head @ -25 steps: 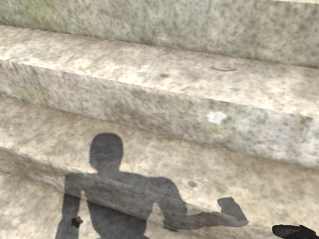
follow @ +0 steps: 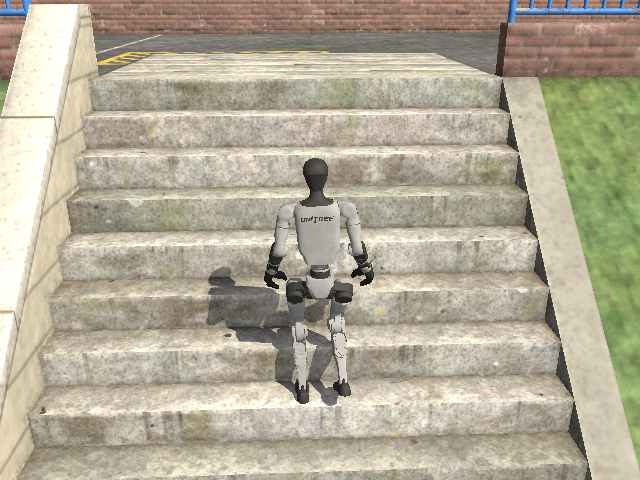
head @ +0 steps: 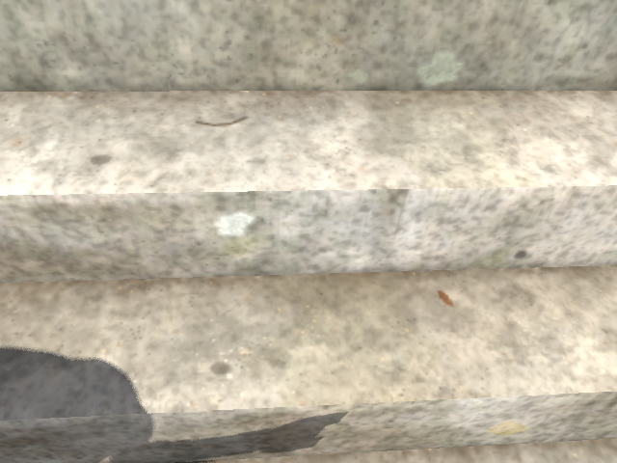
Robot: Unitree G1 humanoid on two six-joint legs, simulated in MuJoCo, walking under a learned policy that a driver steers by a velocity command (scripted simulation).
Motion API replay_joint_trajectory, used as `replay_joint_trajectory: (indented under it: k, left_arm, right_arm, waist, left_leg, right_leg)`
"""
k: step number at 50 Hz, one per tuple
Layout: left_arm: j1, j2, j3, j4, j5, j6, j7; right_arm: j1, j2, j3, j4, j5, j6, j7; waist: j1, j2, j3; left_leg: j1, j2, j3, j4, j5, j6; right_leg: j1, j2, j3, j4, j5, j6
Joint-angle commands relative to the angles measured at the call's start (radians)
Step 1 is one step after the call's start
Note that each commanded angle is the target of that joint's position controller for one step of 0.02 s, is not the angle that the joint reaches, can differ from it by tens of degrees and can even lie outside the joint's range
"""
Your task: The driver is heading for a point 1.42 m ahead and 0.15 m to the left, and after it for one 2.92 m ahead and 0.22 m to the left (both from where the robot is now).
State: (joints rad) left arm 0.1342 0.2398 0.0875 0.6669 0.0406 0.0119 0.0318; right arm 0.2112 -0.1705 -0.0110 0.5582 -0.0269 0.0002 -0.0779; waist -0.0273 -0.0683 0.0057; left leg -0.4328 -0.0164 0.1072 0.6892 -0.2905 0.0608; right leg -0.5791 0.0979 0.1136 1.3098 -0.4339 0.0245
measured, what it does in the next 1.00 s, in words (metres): climbs: right foot, then left foot 0.21 m higher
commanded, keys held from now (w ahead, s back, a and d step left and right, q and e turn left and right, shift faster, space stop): e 0.06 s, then no key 0.08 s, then w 0.24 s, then w+q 0.62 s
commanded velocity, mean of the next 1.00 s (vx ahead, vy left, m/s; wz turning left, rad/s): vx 0.31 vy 0.00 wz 0.07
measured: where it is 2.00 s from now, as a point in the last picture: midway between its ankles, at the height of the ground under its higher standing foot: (217, 358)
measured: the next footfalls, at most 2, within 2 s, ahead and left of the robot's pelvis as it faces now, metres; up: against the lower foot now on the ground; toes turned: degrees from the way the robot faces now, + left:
right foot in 0.38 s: +0.04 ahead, -0.09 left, +0.00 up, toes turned -13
left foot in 0.78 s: +0.29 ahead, +0.08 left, +0.20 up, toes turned +5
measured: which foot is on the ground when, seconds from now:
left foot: down 0.00-0.38, up 0.40-0.76, down 0.78-1.00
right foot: up 0.00-0.36, down 0.38-0.78, up 0.80-1.00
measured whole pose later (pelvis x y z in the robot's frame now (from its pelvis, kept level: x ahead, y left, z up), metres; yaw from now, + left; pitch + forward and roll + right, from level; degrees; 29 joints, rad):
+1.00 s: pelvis +0.25 +0.04 +0.19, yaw +9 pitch +2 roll +0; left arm 0.09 0.11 0.00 0.59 0.06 -0.11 0.00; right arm 0.36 -0.20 -0.06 0.98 -0.02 -0.05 0.00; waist 0.03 0.00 -0.09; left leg -0.46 -0.16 0.03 0.84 -0.41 0.14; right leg -1.04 -0.02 0.07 2.15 0.06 -0.13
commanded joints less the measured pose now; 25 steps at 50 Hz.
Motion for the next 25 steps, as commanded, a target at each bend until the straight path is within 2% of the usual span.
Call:
replay_joint_trajectory:
  k: [1, 2, 3, 4, 5, 6, 7, 8, 9, 11, 12, 13, 14, 15, 16, 17, 18, 19, 20, 21, 22, 23, 24, 25]
  left_arm:
    - [-0.033, 0.016, -0.006, -0.12, 0.018, -0.002, -0.014]
    - [-0.006, 0.024, -0.005, -0.1, 0.024, 0.004, -0.014]
    - [-0.022, 0.034, -0.011, -0.114, 0.014, 0.004, -0.024]
    - [-0.034, 0.018, -0.019, -0.113, 0.009, 0.004, -0.029]
    - [-0.03, 0.007, -0.023, -0.11, 0.009, 0.005, -0.032]
    - [-0.046, -0.003, -0.028, -0.116, 0.001, 0.005, -0.034]
    - [-0.062, -0.01, -0.032, -0.121, -0.006, 0.006, -0.036]
    - [-0.029, -0.029, -0.035, -0.095, -0.001, 0.01, -0.03]
    - [-0.025, -0.03, -0.039, -0.096, -0.005, 0.009, -0.028]
    - [-0.053, -0.038, -0.052, -0.106, -0.016, -0.002, -0.028]
    - [-0.043, -0.015, -0.046, -0.071, -0.025, -0.004, -0.037]
    - [-0.021, -0.022, -0.047, -0.065, -0.038, -0.005, -0.039]
    - [0.017, -0.022, -0.042, -0.046, -0.033, -0.003, -0.031]
    - [0.08, -0.018, -0.038, -0.023, -0.017, -0.008, -0.023]
    - [0.125, -0.017, -0.038, -0.003, -0.01, -0.015, -0.019]
    - [0.163, -0.013, -0.034, 0.025, -0.007, -0.024, -0.017]
    - [0.26, 0.01, -0.025, 0.067, -0.002, -0.036, -0.016]
    - [0.377, 0.026, -0.017, 0.104, -0.009, -0.051, -0.019]
    - [0.408, 0.135, 0.012, 0.09, -0.004, -0.05, -0.005]
    - [0.362, 0.116, 0.014, 0.062, -0.006, -0.056, 0.002]
    - [0.276, 0.093, 0.001, 0.053, -0.012, -0.073, 0.0]
    - [0.259, 0.059, -0.01, 0.069, -0.005, -0.087, -0.004]
    - [0.296, 0.034, -0.017, 0.108, -0.003, -0.106, -0.002]
    - [0.321, -0.021, -0.033, 0.151, -0.003, -0.123, -0.004]
  right_arm:
    - [-0.048, -0.118, -0.031, -0.059, -0.019, -0.019, -0.019]
    - [-0.036, -0.106, -0.033, -0.049, -0.009, -0.022, -0.017]
    - [-0.02, -0.108, -0.031, -0.042, -0.006, -0.035, -0.014]
    - [0.002, -0.104, -0.032, -0.032, -0.002, -0.044, -0.015]
    - [0.016, -0.101, -0.037, -0.02, 0.004, -0.053, -0.014]
    - [0.02, -0.104, -0.038, -0.014, 0.003, -0.056, -0.017]
    - [0.025, -0.113, -0.042, -0.008, -0.001, -0.057, -0.018]
    - [0.021, -0.11, -0.046, 0.002, -0.004, -0.049, -0.019]
    - [0.028, -0.117, -0.048, 0.013, -0.011, -0.044, -0.017]
    - [0.076, -0.137, -0.059, 0.036, -0.013, -0.033, -0.011]
    - [0.057, -0.138, -0.066, 0.019, -0.014, -0.036, -0.007]
    - [0.073, -0.157, -0.074, 0.042, -0.017, -0.036, -0.004]
    - [0.103, -0.165, -0.078, 0.067, -0.014, -0.038, 0.001]
    - [0.087, -0.166, -0.081, 0.084, 0.0, -0.042, 0.013]
    - [0.072, -0.169, -0.081, 0.102, 0.009, -0.035, 0.023]
    - [0.056, -0.156, -0.08, 0.113, 0.008, -0.027, 0.034]
    - [0.038, -0.141, -0.08, 0.126, 0.011, -0.026, 0.044]
    - [-0.002, -0.104, -0.072, 0.124, 0.011, -0.032, 0.053]
    - [-0.053, -0.049, -0.051, 0.091, 0.033, -0.047, 0.064]
    - [-0.076, -0.075, -0.067, 0.098, -0.002, -0.052, 0.056]
    - [-0.133, -0.057, -0.068, 0.078, -0.014, -0.054, 0.046]
    - [-0.147, -0.007, -0.051, 0.06, -0.012, -0.064, 0.036]
    - [-0.121, 0.016, -0.031, 0.051, -0.014, -0.074, 0.047]
    - [-0.115, 0.042, -0.018, 0.056, -0.008, -0.077, 0.053]
  waist:
    - [0.059, 0.159, -0.054]
    - [0.053, 0.115, -0.037]
    - [0.046, 0.064, -0.011]
    - [0.025, 0.07, -0.02]
    - [0.019, 0.087, -0.026]
    - [0.008, 0.117, -0.035]
    - [0.0, 0.151, -0.041]
    - [0.003, 0.21, -0.093]
    - [0.004, 0.228, -0.104]
    - [-0.019, 0.25, -0.083]
    - [-0.03, 0.206, -0.111]
    - [-0.026, 0.222, -0.103]
    - [-0.027, 0.25, -0.105]
    - [0.0, 0.245, -0.094]
    - [0.025, 0.208, -0.069]
    - [0.043, 0.141, -0.024]
    - [0.086, 0.059, -0.011]
    - [0.143, -0.084, -0.031]
    - [0.176, -0.305, -0.055]
    - [0.172, -0.204, -0.014]
    - [0.116, -0.137, 0.058]
    - [0.08, -0.045, 0.069]
    - [0.052, 0.067, 0.064]
    - [0.034, 0.11, 0.078]
  left_leg:
    - [0.186, 0.265, -0.353, -0.3, 0.123, 0.209]
    - [0.164, 0.249, -0.306, -0.29, 0.082, 0.211]
    - [0.191, 0.251, -0.289, -0.308, 0.028, 0.192]
    - [0.218, 0.255, -0.289, -0.313, 0.027, 0.192]
    - [0.241, 0.256, -0.279, -0.312, 0.018, 0.193]
    - [0.267, 0.259, -0.274, -0.322, 0.016, 0.194]
    - [0.298, 0.266, -0.267, -0.331, 0.02, 0.196]
    - [0.279, 0.255, -0.237, -0.325, -0.014, 0.202]
    - [0.272, 0.25, -0.223, -0.342, -0.094, 0.201]
    - [0.256, 0.26, -0.225, -0.392, -0.215, 0.197]
    - [0.193, 0.283, -0.207, -0.427, -0.171, 0.187]
    - [0.168, 0.28, -0.204, -0.433, -0.186, 0.19]
    - [0.14, 0.288, -0.22, -0.449, -0.235, 0.201]
    - [0.086, 0.318, -0.254, -0.452, -0.325, 0.204]
    - [0.042, 0.304, -0.243, -0.439, -0.381, 0.193]
    - [0.004, 0.265, -0.209, -0.366, -0.37, 0.175]
    - [-0.077, 0.226, -0.158, -0.192, -0.333, 0.152]
    - [-0.259, 0.145, -0.038, 0.151, -0.222, 0.1]
    - [-0.559, 0.03, 0.026, 0.514, -0.175, 0.024]
    - [-0.637, 0.028, -0.093, 0.918, -0.128, -0.011]
    - [-0.766, -0.006, -0.184, 1.299, -0.07, -0.024]
    - [-0.866, -0.026, -0.219, 1.576, -0.036, -0.009]
    - [-0.932, -0.019, -0.258, 1.582, 0.015, 0.011]
    - [-0.964, -0.027, -0.262, 1.642, 0.032, 0.029]
  right_leg:
    - [-0.259, -0.046, 0.01, 0.4, 0.159, 0.044]
    - [-0.258, -0.039, -0.003, 0.407, 0.202, 0.039]
    - [-0.283, -0.051, 0.006, 0.291, 0.194, 0.045]
    - [-0.281, -0.045, -0.003, 0.249, 0.2, 0.046]
    - [-0.273, -0.049, -0.003, 0.176, 0.209, 0.046]
    - [-0.267, -0.053, -0.014, 0.096, 0.193, 0.046]
    - [-0.265, -0.06, -0.03, 0.01, 0.162, 0.046]
    - [-0.195, -0.06, -0.084, 0.012, 0.175, 0.03]
    - [-0.168, -0.073, -0.113, -0.061, 0.132, 0.017]
    - [-0.118, -0.095, -0.17, -0.247, 0.037, -0.018]
    - [0.018, -0.096, -0.199, -0.342, -0.001, -0.047]
    - [0.09, -0.099, -0.22, -0.454, -0.051, -0.073]
    - [0.168, -0.093, -0.244, -0.507, -0.068, -0.098]
    - [0.234, -0.105, -0.249, -0.517, 0.034, -0.128]
    - [0.282, -0.092, -0.268, -0.613, 0.052, -0.147]
    - [0.33, -0.063, -0.275, -0.744, 0.049, -0.167]
    - [0.432, -0.081, -0.214, -0.84, 0.053, -0.187]
    - [0.609, -0.192, -0.013, -0.948, -0.009, -0.193]
    - [0.697, -0.427, 0.444, -1.134, -0.246, -0.294]
    - [0.566, -0.508, 0.589, -1.216, -0.378, -0.372]
    - [0.495, -0.505, 0.502, -1.184, -0.259, -0.384]
    - [0.482, -0.47, 0.361, -1.123, -0.137, -0.346]
    - [0.518, -0.436, 0.236, -1.086, -0.13, -0.27]
    - [0.497, -0.416, 0.159, -1.068, -0.046, -0.234]
Velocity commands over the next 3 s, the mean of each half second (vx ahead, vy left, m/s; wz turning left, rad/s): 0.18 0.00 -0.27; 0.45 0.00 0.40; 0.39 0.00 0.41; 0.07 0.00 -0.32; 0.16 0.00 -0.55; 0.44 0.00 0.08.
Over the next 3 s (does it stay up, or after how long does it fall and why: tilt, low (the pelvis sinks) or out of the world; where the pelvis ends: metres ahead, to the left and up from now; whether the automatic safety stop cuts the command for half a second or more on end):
stays up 0.64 0.02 0.49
